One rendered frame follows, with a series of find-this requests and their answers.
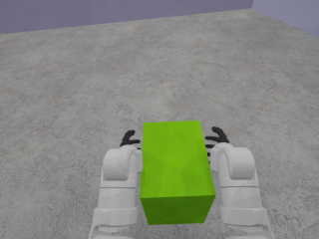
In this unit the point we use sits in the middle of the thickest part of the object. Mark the robot right forearm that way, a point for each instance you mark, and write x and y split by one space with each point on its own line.
241 201

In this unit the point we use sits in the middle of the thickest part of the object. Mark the robot left forearm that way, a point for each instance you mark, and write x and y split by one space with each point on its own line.
116 209

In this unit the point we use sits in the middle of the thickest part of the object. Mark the robot left hand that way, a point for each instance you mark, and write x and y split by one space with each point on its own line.
126 139

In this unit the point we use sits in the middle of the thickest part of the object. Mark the robot right hand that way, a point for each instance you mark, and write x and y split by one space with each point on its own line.
220 138

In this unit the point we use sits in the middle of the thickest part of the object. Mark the carton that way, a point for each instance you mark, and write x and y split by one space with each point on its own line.
176 181

